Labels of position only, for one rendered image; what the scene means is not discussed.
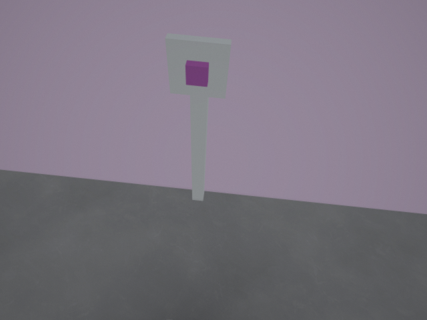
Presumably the panel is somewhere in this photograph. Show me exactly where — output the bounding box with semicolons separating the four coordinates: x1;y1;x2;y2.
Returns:
165;33;232;201

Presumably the button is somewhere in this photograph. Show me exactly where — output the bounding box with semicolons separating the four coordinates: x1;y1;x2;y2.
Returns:
185;60;209;87

